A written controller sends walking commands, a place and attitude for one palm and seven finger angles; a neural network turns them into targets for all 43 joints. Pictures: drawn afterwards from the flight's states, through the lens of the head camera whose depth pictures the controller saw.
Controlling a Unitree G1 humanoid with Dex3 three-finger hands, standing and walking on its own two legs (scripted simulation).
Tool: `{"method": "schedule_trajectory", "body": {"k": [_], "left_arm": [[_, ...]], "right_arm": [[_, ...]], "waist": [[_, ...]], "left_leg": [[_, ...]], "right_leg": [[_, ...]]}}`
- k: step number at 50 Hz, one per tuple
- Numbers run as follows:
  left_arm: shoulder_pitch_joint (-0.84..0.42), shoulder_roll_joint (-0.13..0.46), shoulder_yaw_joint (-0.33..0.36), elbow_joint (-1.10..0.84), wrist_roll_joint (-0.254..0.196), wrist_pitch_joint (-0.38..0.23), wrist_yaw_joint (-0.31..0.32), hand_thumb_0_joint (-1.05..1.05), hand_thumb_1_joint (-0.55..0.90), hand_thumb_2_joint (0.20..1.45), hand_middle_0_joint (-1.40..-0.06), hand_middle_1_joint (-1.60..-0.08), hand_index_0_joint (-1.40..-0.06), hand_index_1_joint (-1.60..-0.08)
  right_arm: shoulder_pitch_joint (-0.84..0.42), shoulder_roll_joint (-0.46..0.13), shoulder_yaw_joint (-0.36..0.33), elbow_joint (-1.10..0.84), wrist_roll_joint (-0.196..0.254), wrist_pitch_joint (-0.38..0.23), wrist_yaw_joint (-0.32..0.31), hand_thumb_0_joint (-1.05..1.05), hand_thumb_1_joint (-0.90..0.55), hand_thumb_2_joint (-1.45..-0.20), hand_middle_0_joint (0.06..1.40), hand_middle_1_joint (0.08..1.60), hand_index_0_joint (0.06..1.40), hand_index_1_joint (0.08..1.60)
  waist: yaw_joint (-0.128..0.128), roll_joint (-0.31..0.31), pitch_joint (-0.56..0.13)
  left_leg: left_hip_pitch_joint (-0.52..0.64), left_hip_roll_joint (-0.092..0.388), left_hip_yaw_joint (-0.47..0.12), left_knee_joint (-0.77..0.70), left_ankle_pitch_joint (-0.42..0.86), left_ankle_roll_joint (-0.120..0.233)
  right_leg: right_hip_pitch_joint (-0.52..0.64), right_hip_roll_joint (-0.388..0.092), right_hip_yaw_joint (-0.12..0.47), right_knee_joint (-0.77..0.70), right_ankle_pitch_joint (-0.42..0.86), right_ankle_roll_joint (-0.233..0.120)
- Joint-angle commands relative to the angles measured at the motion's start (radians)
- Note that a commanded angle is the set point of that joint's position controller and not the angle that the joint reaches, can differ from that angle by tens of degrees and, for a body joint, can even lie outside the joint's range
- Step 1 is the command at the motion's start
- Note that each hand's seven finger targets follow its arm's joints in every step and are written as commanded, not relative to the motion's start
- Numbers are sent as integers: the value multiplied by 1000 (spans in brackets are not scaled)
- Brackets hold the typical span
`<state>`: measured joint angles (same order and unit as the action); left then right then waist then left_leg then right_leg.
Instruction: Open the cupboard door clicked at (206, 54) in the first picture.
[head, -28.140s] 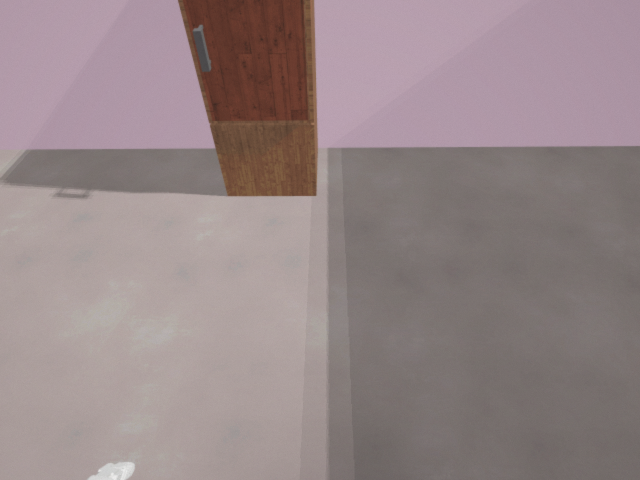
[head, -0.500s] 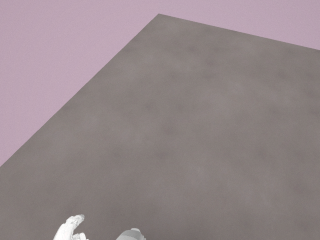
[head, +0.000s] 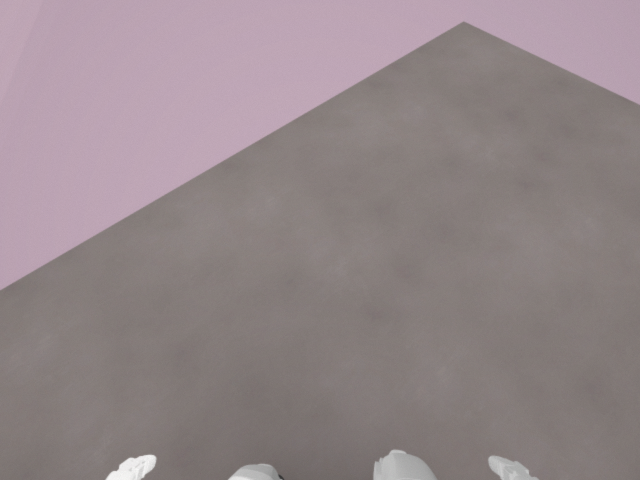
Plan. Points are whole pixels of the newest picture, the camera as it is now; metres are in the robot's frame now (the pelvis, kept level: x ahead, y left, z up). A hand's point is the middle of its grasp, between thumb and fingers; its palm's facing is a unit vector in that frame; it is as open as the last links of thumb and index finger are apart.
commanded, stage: turn to face it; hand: left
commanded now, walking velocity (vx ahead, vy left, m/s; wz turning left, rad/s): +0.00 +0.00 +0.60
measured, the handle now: out of the picture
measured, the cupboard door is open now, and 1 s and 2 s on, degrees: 44 44 44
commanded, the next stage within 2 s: none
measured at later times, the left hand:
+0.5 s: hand out of the picture +0.02 +0.18 -0.18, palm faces +0.33 -0.91 -0.23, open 7.4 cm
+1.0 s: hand out of the picture +0.01 +0.12 -0.15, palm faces +0.56 -0.79 -0.25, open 7.4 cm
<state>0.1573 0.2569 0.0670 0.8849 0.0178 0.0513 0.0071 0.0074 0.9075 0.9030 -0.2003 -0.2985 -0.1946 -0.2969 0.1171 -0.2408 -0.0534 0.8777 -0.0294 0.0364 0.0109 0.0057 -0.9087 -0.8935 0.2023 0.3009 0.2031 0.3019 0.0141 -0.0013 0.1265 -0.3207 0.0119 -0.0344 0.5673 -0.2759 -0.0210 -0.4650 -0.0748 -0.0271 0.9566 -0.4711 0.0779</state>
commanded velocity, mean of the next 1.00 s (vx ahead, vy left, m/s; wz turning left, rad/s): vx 0.00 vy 0.00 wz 0.60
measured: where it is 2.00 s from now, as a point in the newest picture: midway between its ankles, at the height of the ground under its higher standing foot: outside the picture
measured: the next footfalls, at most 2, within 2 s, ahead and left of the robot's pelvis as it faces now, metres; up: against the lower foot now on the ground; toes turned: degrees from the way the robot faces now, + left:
right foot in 0.08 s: +0.06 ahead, -0.14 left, +0.00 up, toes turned +0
left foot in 0.44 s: +0.02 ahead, +0.09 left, +0.00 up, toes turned +22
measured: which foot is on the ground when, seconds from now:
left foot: down 0.00-0.08, up 0.10-0.42, down 0.44-0.76, up 0.78-1.00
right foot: up 0.00-0.06, down 0.08-0.44, up 0.46-0.74, down 0.76-1.00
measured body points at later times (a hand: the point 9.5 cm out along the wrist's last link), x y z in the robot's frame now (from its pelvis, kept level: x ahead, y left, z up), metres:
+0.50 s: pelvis +0.02 -0.04 -0.01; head +0.08 +0.00 +0.44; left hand +0.00 +0.22 -0.16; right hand +0.22 -0.24 -0.14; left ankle -0.01 +0.07 -0.73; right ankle +0.02 -0.15 -0.70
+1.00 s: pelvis +0.05 -0.08 +0.01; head +0.11 -0.05 +0.45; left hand -0.02 +0.17 -0.13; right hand +0.29 -0.24 -0.14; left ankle -0.02 +0.02 -0.68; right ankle +0.10 -0.19 -0.73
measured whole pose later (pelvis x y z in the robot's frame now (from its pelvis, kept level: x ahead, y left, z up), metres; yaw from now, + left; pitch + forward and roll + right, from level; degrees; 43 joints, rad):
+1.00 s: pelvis +0.05 -0.08 +0.01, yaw +36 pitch +1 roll +2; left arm 0.20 0.20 0.03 0.87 0.03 0.01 0.02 0.00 0.90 0.90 -0.20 -0.30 -0.20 -0.30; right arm 0.12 -0.25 -0.08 0.92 -0.01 0.07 0.04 0.01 -0.91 -0.89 0.20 0.30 0.20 0.30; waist -0.01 -0.02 0.12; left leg -0.42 0.01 0.07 0.89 -0.46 -0.06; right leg -0.22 -0.13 -0.17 0.55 -0.33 0.01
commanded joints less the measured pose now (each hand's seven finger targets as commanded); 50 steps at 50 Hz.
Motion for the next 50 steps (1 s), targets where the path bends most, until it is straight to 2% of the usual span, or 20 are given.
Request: {"method": "schedule_trajectory", "body": {"k": [1, 2, 3, 4, 5, 6, 8, 10, 16, 20, 21, 22, 23, 28, 32, 36, 38, 39, 43, 50], "left_arm": [[82, 69, 22, -77, -4, -33, -4, 0, 900, 900, -200, -300, -200, -300], [125, 83, 27, -70, -4, -39, -1, 0, 900, 900, -200, -300, -200, -300], [169, 140, 39, -69, 6, -50, 5, 0, 900, 900, -200, -300, -200, -300], [175, 236, 57, -72, 20, -59, 15, 0, 900, 900, -200, -300, -200, -300], [165, 250, 46, -85, 11, -55, 16, 0, 900, 900, -200, -300, -200, -300], [124, 196, 41, -89, 9, -59, 25, 0, 900, 900, -200, -300, -200, -300], [31, 130, 21, -109, 6, -54, 28, 0, 900, 900, -200, -300, -200, -300], [42, 115, 16, -110, 7, -63, 28, 0, 900, 900, -200, -300, -200, -300], [131, 168, 39, -61, 12, -65, 28, 0, 900, 900, -200, -300, -200, -300], [92, 172, 48, -58, -1, -60, 18, 0, 900, 900, -200, -300, -200, -300], [83, 149, 46, -70, -7, -55, 12, 0, 900, 900, -200, -300, -200, -300], [56, 76, 26, -114, -13, -50, 3, 0, 900, 900, -200, -300, -200, -300], [-38, 81, 11, -154, 1, -40, 11, 0, 900, 900, -200, -300, -200, -300], [-3, 75, 24, -84, -3, -22, 3, 0, 900, 900, -200, -300, -200, -300], [-15, 61, 19, -93, -8, -21, 0, 0, 900, 900, -200, -300, -200, -300], [123, 88, 30, -69, -7, -41, 2, 0, 900, 900, -200, -300, -200, -300], [155, 247, 56, -79, 16, -55, 19, 0, 900, 900, -200, -300, -200, -300], [130, 223, 46, -85, 8, -56, 23, 0, 900, 900, -200, -300, -200, -300], [17, 123, 19, -109, 8, -57, 27, 0, 900, 900, -200, -300, -200, -300], [108, 181, 44, -62, 10, -59, 23, 0, 900, 900, -200, -300, -200, -300]], "right_arm": [[-33, -220, -66, -80, 3, -5, -16, 0, -900, -900, 200, 300, 200, 300], [-52, -209, -66, -89, 9, -2, -15, 0, -900, -900, 200, 300, 200, 300], [-58, -170, -63, -103, 17, 0, -10, 0, -900, -900, 200, 300, 200, 300], [-44, -93, -51, -126, 22, -2, -3, 0, -900, -900, 200, 300, 200, 300], [-59, -120, -51, -136, 15, -1, 3, 0, -900, -900, 200, 300, 200, 300], [-77, -113, -57, -118, 13, 7, 0, 0, -900, -900, 200, 300, 200, 300], [-28, -99, -51, -81, 14, 17, 12, 0, -900, -900, 200, 300, 200, 300], [-35, -72, -38, -69, 16, 20, 19, 0, -900, -900, 200, 300, 200, 300], [-87, -40, -17, -78, 23, 7, 22, 0, -900, -900, 200, 300, 200, 300], [16, -76, -26, -59, 18, -4, 17, 0, -900, -900, 200, 300, 200, 300], [78, -137, -42, -45, 12, -12, 14, 0, -900, -900, 200, 300, 200, 300], [153, -254, -73, -42, 2, -16, 7, 0, -900, -900, 200, 300, 200, 300], [216, -275, -74, -21, 6, -6, -1, 0, -900, -900, 200, 300, 200, 300], [49, -191, -50, -56, 4, -23, -30, 0, -900, -900, 200, 300, 200, 300], [38, -207, -58, -51, -1, -17, -22, 0, -900, -900, 200, 300, 200, 300], [-37, -195, -65, -73, 11, -4, -16, 0, -900, -900, 200, 300, 200, 300], [-39, -93, -51, -116, 22, -4, -2, 0, -900, -900, 200, 300, 200, 300], [-37, -119, -55, -111, 13, 3, 0, 0, -900, -900, 200, 300, 200, 300], [-13, -79, -43, -60, 17, 18, 17, 0, -900, -900, 200, 300, 200, 300], [-51, -51, -21, -70, 23, 0, 21, 0, -900, -900, 200, 300, 200, 300]], "waist": [[0, 183, -192], [26, 148, -193], [52, -6, -195], [57, -328, -183], [66, -278, -184], [36, -291, -159], [-20, -254, -151], [-16, -210, -154], [37, -206, -189], [-23, -151, -213], [-61, -13, -251], [-104, 300, -266], [-127, 216, -230], [-29, 149, -190], [-33, 140, -179], [35, 101, -198], [65, -341, -184], [47, -272, -174], [-22, -245, -152], [21, -194, -178]], "left_leg": [[16, 172, -194, -120, 278, 141], [-51, 147, -187, -74, 215, 117], [-151, 58, -121, 52, 47, 59], [-313, -87, 37, 318, -274, -21], [-265, -45, -9, 543, -368, -9], [-296, -16, -39, 669, -319, -8], [-269, 22, -8, 705, -198, -29], [-232, 15, 43, 577, -178, -45], [-135, -1, 127, 214, -201, -36], [88, -10, 145, -67, 13, -7], [267, 80, 39, -139, 216, 38], [407, 371, -349, -169, 607, 200], [361, 438, -371, -161, 699, 282], [196, 236, -177, -172, 528, 188], [115, 210, -194, -178, 386, 176], [-53, 127, -190, -59, 214, 103], [-286, -85, 29, 379, -340, -23], [-270, -27, -28, 570, -339, -8], [-238, 18, 32, 595, -195, -42], [-78, -11, 143, 120, -157, -28]], "right_leg": [[193, 66, -47, -266, 112, -8], [291, 64, -50, -386, 199, -12], [386, -40, 60, -559, 204, -38], [439, -338, 395, -686, 269, -157], [320, -423, 403, -692, 304, -241], [289, -372, 399, -669, 356, -246], [277, -270, 158, -615, 484, -205], [322, -233, 45, -586, 642, -187], [462, -285, -6, -512, 840, -203], [355, -269, -99, -370, 738, -126], [197, -230, -141, -221, 579, -70], [-98, -73, -169, 14, -64, 12], [-152, -52, -51, 128, -201, 0], [-82, -29, 31, 158, 26, 6], [52, 19, -6, -84, 16, -2], [345, 48, -35, -470, 227, -14], [422, -398, 400, -711, 310, -189], [329, -415, 361, -686, 335, -248], [322, -248, 56, -592, 601, -192], [424, -288, -33, -473, 787, -180]]}}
